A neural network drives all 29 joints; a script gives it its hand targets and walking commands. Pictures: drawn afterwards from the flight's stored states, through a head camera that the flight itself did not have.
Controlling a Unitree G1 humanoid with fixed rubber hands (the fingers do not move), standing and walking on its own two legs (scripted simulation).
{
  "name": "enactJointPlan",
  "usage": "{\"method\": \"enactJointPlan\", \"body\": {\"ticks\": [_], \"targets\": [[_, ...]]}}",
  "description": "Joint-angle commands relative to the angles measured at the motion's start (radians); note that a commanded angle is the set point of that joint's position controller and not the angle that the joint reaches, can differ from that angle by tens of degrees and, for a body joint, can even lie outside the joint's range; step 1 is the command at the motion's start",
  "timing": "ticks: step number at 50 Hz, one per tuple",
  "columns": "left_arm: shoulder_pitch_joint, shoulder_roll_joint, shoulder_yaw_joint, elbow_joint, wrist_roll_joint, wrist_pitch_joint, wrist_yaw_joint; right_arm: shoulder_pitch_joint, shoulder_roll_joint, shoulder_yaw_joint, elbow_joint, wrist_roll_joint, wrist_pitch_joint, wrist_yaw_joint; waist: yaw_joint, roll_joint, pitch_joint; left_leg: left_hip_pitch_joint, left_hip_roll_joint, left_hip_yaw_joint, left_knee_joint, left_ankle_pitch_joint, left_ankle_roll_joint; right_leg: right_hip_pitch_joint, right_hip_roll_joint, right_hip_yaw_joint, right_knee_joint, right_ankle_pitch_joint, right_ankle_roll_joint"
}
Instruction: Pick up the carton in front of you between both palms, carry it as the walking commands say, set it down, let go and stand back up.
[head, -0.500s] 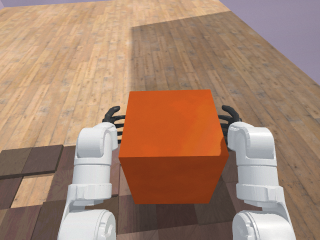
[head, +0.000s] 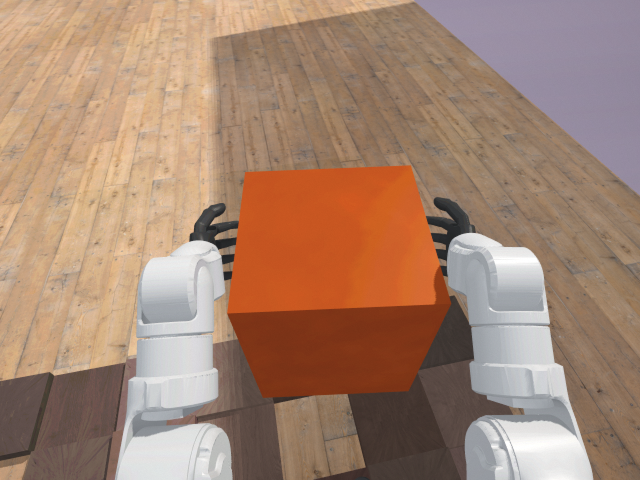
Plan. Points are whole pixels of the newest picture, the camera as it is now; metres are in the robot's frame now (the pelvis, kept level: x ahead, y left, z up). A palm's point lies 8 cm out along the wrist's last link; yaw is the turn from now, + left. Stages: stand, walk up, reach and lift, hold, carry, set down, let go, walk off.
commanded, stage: carry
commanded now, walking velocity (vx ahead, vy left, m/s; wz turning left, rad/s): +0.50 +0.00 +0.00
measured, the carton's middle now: (332, 288) +0.36 -0.01 +0.04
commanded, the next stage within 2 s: none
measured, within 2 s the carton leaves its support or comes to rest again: neither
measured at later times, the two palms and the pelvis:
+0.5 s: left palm (206, 100) +0.68 +0.17 +0.16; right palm (383, 89) +0.69 -0.13 +0.16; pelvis +0.32 +0.01 -0.01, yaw -2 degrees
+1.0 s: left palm (210, 56) +0.95 +0.21 +0.12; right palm (341, 44) +0.99 -0.09 +0.12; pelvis +0.62 +0.03 +0.01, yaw +0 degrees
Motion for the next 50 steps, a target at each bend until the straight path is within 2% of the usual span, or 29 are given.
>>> {"method": "enactJointPlan", "body": {"ticks": [1, 2, 3, 6, 9, 15, 18, 21, 24, 25, 26, 27, 28, 29, 30, 31, 32, 34, 36, 37, 40, 42, 43, 44, 45, 46, 47, 48, 50], "targets": [[-0.698, -0.995, -0.661, -0.092, -0.402, -0.02, -0.209, -0.768, 1.044, 0.674, -0.154, 0.463, -0.005, 0.269, 0.109, 0.007, -0.469, -0.164, 0.114, -0.005, 0.435, 0.653, 0.065, 0.69, -0.117, 0.13, -0.012, 0.206, -0.046], [-0.702, -0.967, -0.642, -0.092, -0.412, -0.009, -0.206, -0.759, 1.051, 0.675, -0.151, 0.464, 0.01, 0.264, 0.076, -0.177, -0.536, -0.414, -0.008, -0.024, 0.626, -0.016, 0.047, 0.89, -0.353, 0.53, 0.01, 0.329, -0.137], [-0.71, -0.952, -0.643, -0.105, -0.422, -0.003, -0.205, -0.773, 1.034, 0.665, -0.166, 0.467, 0.022, 0.253, 0.096, -0.252, -0.557, -0.599, -0.065, -0.106, 0.823, -0.115, 0.059, 0.963, -0.382, 0.692, -0.055, 0.214, -0.248], [-0.843, -0.974, -0.66, -0.247, -0.494, 0.031, -0.214, -0.853, 0.999, 0.642, -0.258, 0.452, 0.051, 0.209, 0.089, -0.081, -0.457, -0.656, 0.041, -0.127, 0.7, 0.031, 0.105, 0.8, -0.287, 0.452, -0.081, 0.262, -0.158], [-0.863, -0.957, -0.651, -0.278, -0.522, 0.076, -0.22, -0.805, 0.951, 0.605, -0.262, 0.401, 0.087, 0.174, 0.099, -0.099, -0.478, -0.588, 0.043, -0.083, 0.564, 0.077, 0.089, 0.733, -0.258, 0.342, -0.107, 0.314, -0.135], [-0.852, -0.957, -0.624, -0.14, -0.502, 0.122, -0.254, -0.769, 0.934, 0.575, -0.133, 0.319, 0.131, 0.173, 0.12, -0.115, -0.41, -0.651, 0.038, -0.031, 0.307, 0.294, 0.071, 0.728, -0.203, 0.219, -0.094, 0.4, -0.118], [-0.866, -0.984, -0.61, -0.054, -0.492, 0.119, -0.267, -0.8, 0.962, 0.564, -0.075, 0.32, 0.138, 0.193, 0.142, -0.127, -0.358, -0.695, 0.049, -0.049, 0.227, 0.422, 0.084, 0.766, -0.192, 0.201, -0.064, 0.388, -0.113], [-0.862, -1.015, -0.587, 0.025, -0.479, 0.108, -0.27, -0.813, 0.981, 0.533, -0.006, 0.322, 0.139, 0.213, 0.165, -0.12, -0.284, -0.731, 0.046, -0.036, 0.161, 0.439, 0.103, 0.8, -0.2, 0.214, -0.029, 0.384, -0.1], [-0.865, -1.051, -0.565, 0.087, -0.473, 0.092, -0.269, -0.793, 0.997, 0.484, 0.082, 0.313, 0.13, 0.232, 0.153, -0.113, -0.202, -0.632, 0.034, -0.011, 0.035, 0.444, 0.134, 0.728, -0.195, 0.205, -0.005, 0.398, -0.064], [-0.873, -1.068, -0.559, 0.099, -0.474, 0.087, -0.271, -0.784, 1.006, 0.469, 0.115, 0.306, 0.124, 0.236, 0.122, -0.111, -0.218, -0.512, 0.007, 0.017, 0.0, 0.455, 0.146, 0.7, -0.168, 0.165, 0.061, 0.49, -0.031], [-0.904, -1.108, -0.555, 0.1, -0.483, 0.083, -0.273, -0.783, 1.008, 0.453, 0.143, 0.288, 0.11, 0.236, 0.12, 0.032, -0.295, -0.282, -0.064, 0.129, -0.018, 0.516, 0.163, 0.616, -0.1, 0.099, 0.234, 0.634, 0.0], [-0.921, -1.125, -0.558, 0.09, -0.491, 0.076, -0.275, -0.705, 1.026, 0.44, 0.183, 0.278, 0.093, 0.236, 0.028, 0.106, -0.438, 0.127, -0.005, 0.027, -0.016, 0.674, 0.223, 0.332, -0.079, 0.073, 0.476, 0.58, 0.059], [-0.95, -1.158, -0.568, 0.057, -0.498, 0.063, -0.278, -0.701, 1.049, 0.441, 0.15, 0.291, 0.075, 0.236, -0.051, 0.159, -0.496, 0.401, 0.117, -0.165, -0.048, 0.795, 0.269, 0.045, -0.016, 0.078, 0.679, 0.02, 0.106], [-0.933, -1.181, -0.588, 0.038, -0.494, 0.054, -0.274, -0.693, 1.086, 0.457, 0.123, 0.31, 0.066, 0.238, -0.058, 0.225, -0.515, 0.555, 0.222, -0.311, 0.064, 0.972, 0.304, -0.179, 0.06, 0.119, 0.835, -0.503, 0.11], [-0.895, -1.189, -0.567, 0.045, -0.478, 0.045, -0.266, -0.729, 1.1, 0.478, 0.067, 0.334, 0.056, 0.238, -0.068, 0.177, -0.524, 0.584, 0.28, -0.397, 0.095, 0.969, 0.334, -0.293, 0.049, 0.163, 0.9, -0.55, 0.092], [-0.858, -1.183, -0.56, 0.036, -0.457, 0.034, -0.253, -0.776, 1.13, 0.509, 0.0, 0.361, 0.046, 0.238, -0.069, 0.093, -0.516, 0.535, 0.28, -0.421, 0.052, 0.789, 0.315, -0.325, 0.018, 0.171, 0.855, -0.508, 0.073], [-0.824, -1.172, -0.556, 0.014, -0.435, 0.024, -0.237, -0.828, 1.162, 0.537, -0.076, 0.393, 0.036, 0.239, -0.046, 0.039, -0.48, 0.434, 0.264, -0.405, 0.006, 0.644, 0.272, -0.287, 0.001, 0.157, 0.772, -0.448, 0.068], [-0.743, -1.135, -0.562, -0.012, -0.391, 0.006, -0.204, -0.875, 1.186, 0.586, -0.183, 0.451, 0.026, 0.246, -0.028, 0.081, -0.485, 0.35, 0.213, -0.34, -0.036, 0.512, 0.234, -0.211, 0.005, 0.116, 0.668, -0.419, 0.074], [-0.703, -1.108, -0.592, -0.086, -0.355, -0.011, -0.177, -0.869, 1.176, 0.64, -0.239, 0.483, 0.015, 0.258, -0.013, 0.181, -0.502, 0.261, 0.231, -0.359, -0.081, 0.304, 0.298, -0.174, 0.006, 0.108, 0.54, -0.492, 0.078], [-0.709, -1.091, -0.607, -0.114, -0.337, -0.019, -0.167, -0.871, 1.175, 0.664, -0.254, 0.496, 0.01, 0.265, -0.009, 0.176, -0.466, 0.225, 0.203, -0.328, -0.098, 0.288, 0.301, -0.143, 0.002, 0.101, 0.407, -0.49, 0.082], [-0.643, -1.039, -0.643, -0.174, -0.306, -0.038, -0.156, -0.771, 1.131, 0.729, -0.27, 0.5, -0.003, 0.28, 0.021, 0.156, -0.412, 0.036, 0.144, -0.199, -0.131, 0.421, 0.242, 0.178, 0.06, -0.035, 0.095, -0.199, 0.111], [-0.621, -1.007, -0.677, -0.2, -0.307, -0.044, -0.163, -0.714, 1.092, 0.745, -0.263, 0.482, -0.014, 0.279, 0.118, 0.115, -0.455, -0.051, 0.129, -0.09, 0.022, 0.684, 0.213, 0.49, 0.092, -0.107, 0.03, -0.083, 0.099], [-0.591, -0.993, -0.689, -0.19, -0.306, -0.049, -0.17, -0.704, 1.071, 0.754, -0.268, 0.467, -0.011, 0.278, 0.187, 0.037, -0.49, -0.066, 0.068, 0.012, 0.198, 0.79, 0.185, 0.604, 0.123, -0.137, -0.03, -0.113, 0.07], [-0.565, -0.985, -0.706, -0.2, -0.315, -0.051, -0.182, -0.709, 1.054, 0.763, -0.284, 0.46, -0.011, 0.278, 0.223, -0.02, -0.509, -0.253, 0.031, -0.008, 0.378, 0.722, 0.16, 0.772, 0.059, 0.019, -0.002, -0.16, 0.01], [-0.543, -0.991, -0.724, -0.194, -0.331, -0.049, -0.197, -0.687, 1.033, 0.75, -0.294, 0.444, -0.005, 0.274, 0.223, -0.248, -0.51, -0.555, -0.07, -0.045, 0.676, 0.217, 0.108, 0.932, -0.141, 0.384, -0.028, 0.079, -0.138], [-0.533, -0.993, -0.744, -0.181, -0.365, -0.035, -0.21, -0.642, 1.005, 0.73, -0.271, 0.413, 0.006, 0.267, 0.167, -0.274, -0.529, -0.685, -0.071, -0.114, 0.815, -0.022, 0.094, 0.983, -0.27, 0.593, -0.028, 0.305, -0.216], [-0.559, -1.016, -0.769, -0.193, -0.413, -0.023, -0.227, -0.599, 0.978, 0.699, -0.239, 0.374, 0.009, 0.256, 0.167, -0.138, -0.487, -0.742, -0.019, -0.154, 0.823, -0.014, 0.103, 0.954, -0.286, 0.557, -0.024, 0.298, -0.218], [-0.593, -1.036, -0.792, -0.198, -0.457, -0.016, -0.244, -0.553, 0.959, 0.662, -0.21, 0.335, 0.012, 0.246, 0.159, -0.049, -0.445, -0.756, 0.003, -0.138, 0.743, -0.006, 0.101, 0.903, -0.278, 0.528, -0.039, 0.285, -0.184], [-0.669, -1.068, -0.806, -0.211, -0.519, -0.01, -0.271, -0.488, 0.934, 0.608, -0.157, 0.262, 0.016, 0.228, 0.148, -0.009, -0.364, -0.715, 0.016, -0.097, 0.506, -0.009, 0.089, 0.796, -0.26, 0.474, -0.094, 0.223, -0.14]]}}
